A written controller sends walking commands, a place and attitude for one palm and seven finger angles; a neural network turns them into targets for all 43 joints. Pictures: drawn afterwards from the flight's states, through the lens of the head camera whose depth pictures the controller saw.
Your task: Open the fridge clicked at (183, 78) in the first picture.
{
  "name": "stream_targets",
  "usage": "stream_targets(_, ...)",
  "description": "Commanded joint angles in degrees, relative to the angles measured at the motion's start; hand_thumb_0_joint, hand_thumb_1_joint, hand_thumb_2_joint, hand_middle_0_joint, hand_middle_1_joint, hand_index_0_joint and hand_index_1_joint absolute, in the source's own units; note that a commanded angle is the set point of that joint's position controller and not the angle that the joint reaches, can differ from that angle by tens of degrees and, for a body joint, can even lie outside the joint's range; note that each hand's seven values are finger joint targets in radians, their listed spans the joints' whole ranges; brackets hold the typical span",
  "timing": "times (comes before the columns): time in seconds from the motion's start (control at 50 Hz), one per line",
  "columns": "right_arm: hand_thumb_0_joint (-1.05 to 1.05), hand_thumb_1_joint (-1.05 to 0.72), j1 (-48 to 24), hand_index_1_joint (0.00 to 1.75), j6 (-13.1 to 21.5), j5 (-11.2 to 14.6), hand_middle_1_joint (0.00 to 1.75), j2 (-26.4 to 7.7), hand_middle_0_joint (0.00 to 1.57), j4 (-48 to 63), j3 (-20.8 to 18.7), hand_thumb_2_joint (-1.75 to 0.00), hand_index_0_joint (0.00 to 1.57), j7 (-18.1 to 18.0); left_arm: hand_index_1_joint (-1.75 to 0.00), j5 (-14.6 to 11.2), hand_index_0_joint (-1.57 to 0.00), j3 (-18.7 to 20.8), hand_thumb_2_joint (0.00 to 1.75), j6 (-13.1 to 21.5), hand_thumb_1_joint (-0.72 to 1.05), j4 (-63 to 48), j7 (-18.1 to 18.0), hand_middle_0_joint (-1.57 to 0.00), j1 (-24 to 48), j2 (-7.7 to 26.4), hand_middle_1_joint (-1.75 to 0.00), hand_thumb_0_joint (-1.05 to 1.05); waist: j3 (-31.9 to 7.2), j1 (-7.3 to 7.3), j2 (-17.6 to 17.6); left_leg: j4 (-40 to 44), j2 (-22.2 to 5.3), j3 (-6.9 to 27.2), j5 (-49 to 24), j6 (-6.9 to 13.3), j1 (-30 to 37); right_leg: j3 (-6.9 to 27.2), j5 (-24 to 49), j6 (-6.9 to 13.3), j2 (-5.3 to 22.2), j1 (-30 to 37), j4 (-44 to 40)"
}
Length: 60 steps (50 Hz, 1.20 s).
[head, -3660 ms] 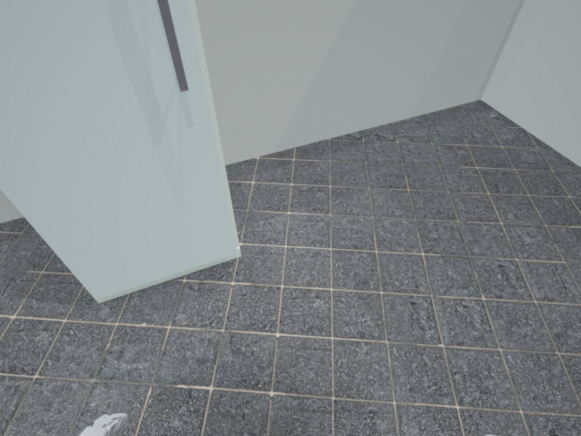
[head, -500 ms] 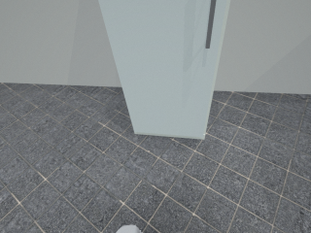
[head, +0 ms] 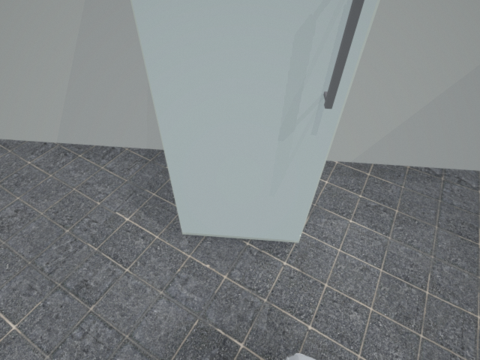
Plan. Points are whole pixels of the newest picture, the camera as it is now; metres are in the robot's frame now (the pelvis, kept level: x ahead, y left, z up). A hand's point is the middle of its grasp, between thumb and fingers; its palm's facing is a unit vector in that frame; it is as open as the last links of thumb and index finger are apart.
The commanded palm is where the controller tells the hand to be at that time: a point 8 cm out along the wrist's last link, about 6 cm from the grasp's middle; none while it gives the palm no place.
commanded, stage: take the last steps up to it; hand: right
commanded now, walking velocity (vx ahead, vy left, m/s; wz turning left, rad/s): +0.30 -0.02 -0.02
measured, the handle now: (344, 40) +0.73 -0.17 +0.22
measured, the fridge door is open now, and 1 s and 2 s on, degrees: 0 0 0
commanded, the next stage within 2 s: come to a stop and stand still in 0.42 s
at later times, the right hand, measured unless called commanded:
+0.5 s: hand (360, 357) +0.19 -0.22 -0.18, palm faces +0.04 +0.99 -0.16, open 7.4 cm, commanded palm none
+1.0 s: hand (351, 317) +0.27 -0.23 -0.19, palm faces +0.06 +0.98 -0.20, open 7.3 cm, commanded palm none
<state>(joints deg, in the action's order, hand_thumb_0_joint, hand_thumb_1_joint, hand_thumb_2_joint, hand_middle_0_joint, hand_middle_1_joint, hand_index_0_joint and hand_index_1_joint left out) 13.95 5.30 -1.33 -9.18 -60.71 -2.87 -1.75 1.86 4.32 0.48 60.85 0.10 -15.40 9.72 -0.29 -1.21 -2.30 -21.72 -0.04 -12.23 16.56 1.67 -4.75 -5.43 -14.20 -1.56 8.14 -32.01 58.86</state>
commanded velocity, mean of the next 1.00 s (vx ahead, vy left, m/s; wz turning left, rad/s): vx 0.04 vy -0.02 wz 0.01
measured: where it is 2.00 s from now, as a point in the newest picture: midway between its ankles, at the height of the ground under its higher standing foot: outside the picture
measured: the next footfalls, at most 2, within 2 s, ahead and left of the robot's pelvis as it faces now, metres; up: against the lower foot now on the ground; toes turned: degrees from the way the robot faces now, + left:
right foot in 0.18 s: +0.22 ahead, -0.13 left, +0.00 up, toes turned -10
left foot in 0.66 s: +0.33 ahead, +0.11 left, +0.00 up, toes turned +8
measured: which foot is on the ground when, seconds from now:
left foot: down 0.00-0.20, up 0.22-0.64, down 0.66-1.00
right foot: up 0.00-0.16, down 0.18-0.72, up 0.74-1.00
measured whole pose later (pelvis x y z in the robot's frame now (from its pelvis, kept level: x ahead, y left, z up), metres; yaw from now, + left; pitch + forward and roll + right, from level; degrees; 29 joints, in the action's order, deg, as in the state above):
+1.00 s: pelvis +0.19 -0.05 -0.02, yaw -1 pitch -1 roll +0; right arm 6.7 -1.5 -2.2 -8.9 -57.4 -3.1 -2.6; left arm 0.7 3.7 -1.7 58.2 -0.7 -11.8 9.8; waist 4.7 0.4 0.8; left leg -31.8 -6.5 -6.4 7.4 -1.5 -22.9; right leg -3.1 -23.4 -2.1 2.1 -16.3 40.7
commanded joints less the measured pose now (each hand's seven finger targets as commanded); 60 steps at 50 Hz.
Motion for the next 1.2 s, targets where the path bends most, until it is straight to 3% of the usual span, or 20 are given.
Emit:
stream_targets(0.0, 0.0, -0.9, 6.8, 0.3, 0.0, -0.2, 0.3, -4.6, 0.2, -0.3, 0.0, -0.9, 0.2, 0.5, -0.3, -0.2, -0.2, -0.4, 0.9, 0.4, 0.9, -3.9, 1.5, -0.2, 1.3, -0.3, -0.3, 0.0, 9.0, 0.51, 10.9, 11.0, -15.3, 8.6, -19.4, 5.9, -4.7, -0.3, 3.9, 0.1, 0.5, -2.1, -9.4)
stream_targets(0.1, 0.0, -0.9, 9.5, 0.3, -0.4, -0.5, 0.3, -8.2, 0.2, -1.7, -0.7, -0.9, 0.2, 0.4, -0.3, -0.3, -0.2, -0.8, 0.9, 1.7, 0.9, -6.5, 1.8, -0.2, 6.7, 1.7, -0.3, 0.0, 7.6, 1.47, 7.5, 5.2, -16.7, 9.6, -26.9, 5.9, 0.6, -2.9, 0.2, 2.4, -2.5, 5.2, -20.8)
stream_targets(0.14, 0.0, -0.9, 8.4, 0.3, -0.7, -0.2, 0.3, -8.8, 0.2, -1.7, -1.0, -0.9, 0.2, 0.5, -0.3, 0.2, -0.2, -0.2, 0.9, 2.4, 0.9, -3.4, 1.0, -0.2, -4.1, 4.3, -0.3, 0.0, 1.3, -3.74, 2.8, -10.3, -13.8, 5.8, -32.4, 3.7, -2.8, -3.8, 4.2, 3.5, -5.4, 22.2, -28.1)
stream_targets(0.16, 0.0, -0.9, 9.9, 0.3, -0.9, 0.4, 0.3, -7.3, 0.2, -1.1, -0.8, -0.9, 0.2, 0.9, -0.3, 0.8, -0.2, 0.9, 0.9, 2.8, 0.9, -1.4, 0.3, -0.2, -12.1, 9.5, -0.3, 0.0, -5.9, -6.34, -6.3, -24.8, -8.3, 2.6, -21.3, 0.7, -10.5, 5.5, 9.1, 6.2, 1.8, 35.9, -31.4)
stream_targets(0.18, 0.0, -0.9, 11.8, 0.3, -0.9, 1.1, 0.3, -3.9, 0.2, 0.3, 0.0, -0.9, 0.2, 1.6, -0.3, 0.5, -0.2, 2.1, 0.9, 3.0, 0.9, -0.4, -0.4, -0.2, -16.6, 15.8, -0.3, 0.0, -10.5, -6.2, -21.2, -43.7, -0.1, 2.0, 14.6, -1.7, -24.8, 26.3, 17.2, 12.3, 17.1, 45.6, -37.7)
stream_targets(0.2, 0.0, -0.9, 9.1, 0.3, -1.2, 0.6, 0.3, -6.2, 0.2, 1.1, -0.4, -0.9, 0.2, 1.2, -0.3, -0.5, -0.2, 1.6, 0.9, 2.3, 0.9, -0.5, -1.0, -0.2, -15.5, 15.5, -0.3, 0.0, -10.2, -5.95, -15.1, -51.4, -1.2, 9.3, 17.7, -0.3, -27.2, 28.2, 15.5, 14.7, 18.9, 42.9, -40.8)
stream_targets(0.26, 0.0, -0.9, 5.5, 0.3, -2.2, -0.1, 0.3, -3.9, 0.2, -0.2, -0.7, -0.9, 0.2, 2.0, -0.3, -0.6, -0.2, -0.6, 0.9, 3.2, 0.9, -3.4, -1.5, -0.2, -2.9, 7.6, -0.3, 0.0, 3.0, -1.19, -2.4, -52.1, -7.1, 11.9, 4.4, -0.9, -27.9, 15.7, 9.2, 10.4, 12.6, 23.9, -45.1)
stream_targets(0.36, 0.0, -0.9, 11.4, 0.3, -4.5, -0.5, 0.3, -0.5, 0.2, -2.4, -0.5, -0.9, 0.2, 1.6, -0.3, -0.9, -0.2, -1.1, 0.9, 4.3, 0.9, -1.9, -1.9, -0.2, -2.6, 3.8, -0.3, 0.0, 0.4, 2.67, -2.6, -43.5, -6.8, 10.4, -1.9, -2.9, -22.6, 4.0, 19.8, 8.9, 7.4, 21.3, -46.3)
stream_targets(0.52, 0.0, -0.9, -0.3, 0.3, -4.9, -0.3, 0.3, -0.7, 0.2, 1.8, 0.0, -0.9, 0.2, 1.4, -0.3, -0.3, -0.2, -1.2, 0.9, 3.0, 0.9, 1.1, -1.9, -0.2, -6.9, 4.3, -0.3, 0.0, 6.9, 0.38, -3.8, -21.0, -6.6, 8.4, -1.4, -3.1, -21.1, 4.6, 20.4, 11.6, 8.4, 21.3, -45.5)
stream_targets(0.6, 0.0, -0.9, 4.1, 0.3, -4.5, -0.1, 0.3, -1.3, 0.2, -0.5, 0.5, -0.9, 0.2, 0.3, -0.3, -0.7, -0.2, -1.7, 0.9, 1.8, 0.9, 2.3, -2.4, -0.2, -6.3, 3.9, -0.3, 0.0, 2.9, 2.89, -2.0, -4.2, -4.4, 7.1, -13.0, -3.1, -6.7, 0.9, 24.8, 6.6, 4.2, 21.1, -35.4)
stream_targets(0.66, 0.0, -0.9, 5.3, 0.3, -3.7, 0.3, 0.3, -9.2, 0.2, -0.6, -0.3, -0.9, 0.2, -0.7, -0.3, -2.0, -0.2, -1.8, 0.9, 0.7, 0.9, 2.5, -1.8, -0.2, -10.3, -0.1, -0.3, 0.0, -2.0, 1.29, 8.6, -4.9, -20.1, 20.3, -50.7, 4.3, 2.9, -0.7, -7.1, 0.6, -3.7, 13.9, -29.7)
stream_targets(0.74, 0.0, -0.9, 3.2, 0.3, -4.5, 0.1, 0.3, -9.4, 0.2, 0.5, -1.3, -0.9, 0.2, -1.5, -0.3, -1.5, -0.2, -0.7, 0.9, -2.1, 0.9, 1.4, -2.2, -0.2, -7.7, 0.6, -0.3, 0.0, -1.9, 3.11, 16.5, -1.8, -22.7, 20.9, -55.5, 10.2, -1.2, 1.6, -19.7, -0.2, -5.1, 11.8, -9.8)
stream_targets(0.86, 0.0, -0.9, -3.4, 0.3, -5.7, -0.8, 0.3, -10.3, 0.2, 5.1, -3.0, -0.9, 0.2, -2.0, -0.3, -1.3, -0.2, 0.0, 0.9, -3.2, 0.9, -1.6, -1.3, -0.2, -5.1, 0.2, -0.3, 0.0, -4.9, 1.78, 10.0, 0.0, -20.6, 17.2, -35.6, 9.1, -6.3, 4.5, -15.7, -0.9, -5.9, 11.6, -5.0)
stream_targets(0.96, 0.0, -0.9, -6.4, 0.3, -6.8, -0.6, 0.3, -9.2, 0.2, 6.4, -2.6, -0.9, 0.2, -1.1, -0.3, -1.1, -0.2, -0.4, 0.9, -1.7, 0.9, -1.0, -0.8, -0.2, -11.1, 0.5, -0.3, 0.0, -4.4, -1.3, 11.4, -1.2, -13.9, 15.1, 1.3, 2.5, -17.9, 0.9, -1.8, 0.0, -7.1, 26.0, -30.2)
stream_targets(0.98, 0.0, -0.9, -5.9, 0.3, -7.2, 0.0, 0.3, -6.8, 0.2, 6.8, -1.8, -0.9, 0.2, -0.7, -0.3, -0.8, -0.2, -0.3, 0.9, -1.0, 0.9, -0.8, -0.9, -0.2, -11.7, 3.1, -0.3, 0.0, -3.4, -1.71, 2.1, -7.7, -9.5, 12.1, 8.6, -0.1, -21.7, 6.5, -5.6, 0.7, -3.5, 26.8, -37.9)
stream_targets(1.0, 0.0, -0.9, -5.0, 0.3, -7.6, 0.7, 0.3, -2.6, 0.2, 7.3, -1.0, -0.9, 0.2, -0.3, -0.3, -0.1, -0.2, 0.4, 0.9, -0.4, 0.9, -2.2, -1.1, -0.2, -9.0, 7.4, -0.3, 0.0, 0.8, -1.39, -14.0, -17.5, -3.1, 8.0, 12.1, -3.6, -25.7, 22.3, -17.2, 3.5, 7.6, 19.4, -49.0)
stream_targets(1.02, 0.0, -0.9, -6.1, 0.3, -7.7, 0.2, 0.3, -3.1, 0.2, 7.5, -1.0, -0.9, 0.2, -0.2, -0.3, 0.2, -0.2, 0.3, 0.9, -0.6, 0.9, -4.7, -1.5, -0.2, -4.1, 9.0, -0.3, 0.0, 5.3, -0.8, -14.1, -22.6, -2.5, 11.8, 9.9, -3.3, -22.8, 26.7, -23.8, 6.3, 11.7, 9.7, -53.9)
stream_targets(1.06, 0.0, -0.9, -4.5, 0.3, -8.1, -0.5, 0.3, -4.6, 0.2, 4.9, -1.7, -0.9, 0.2, 0.5, -0.3, 0.4, -0.2, -0.3, 0.9, -0.1, 0.9, -5.3, -2.2, -0.2, 1.8, 7.8, -0.3, 0.0, 8.9, 1.3, -10.0, -30.4, -2.7, 15.4, 4.4, -3.1, -21.6, 23.6, -25.1, 6.2, 9.2, 6.2, -55.2)
stream_targets(1.12, 0.0, -0.9, 1.7, 0.3, -7.3, -0.5, 0.3, -4.4, 0.2, 1.8, -1.4, -0.9, 0.2, 1.5, -0.3, -0.2, -0.2, -1.0, 0.9, 0.6, 0.9, -4.8, -2.6, -0.2, 0.7, 6.5, -0.3, 0.0, 9.5, 2.35, -3.0, -36.1, -1.7, 14.4, 0.2, -3.5, -26.7, 16.4, -16.0, 6.4, 6.6, 14.6, -52.2)
stream_targets(1.18, 0.0, -0.9, 2.5, 0.3, -6.9, -0.4, 0.3, -4.5, 0.2, 1.3, -1.1, -0.9, 0.2, 1.5, -0.3, -0.3, -0.2, -0.7, 0.9, 0.9, 0.9, -3.3, -3.0, -0.2, -3.7, 6.6, -0.3, 0.0, 6.9, 0.43, -3.6, -34.8, -2.0, 13.9, -0.7, -4.3, -28.4, 14.0, -7.5, 7.0, 6.5, 23.7, -50.7)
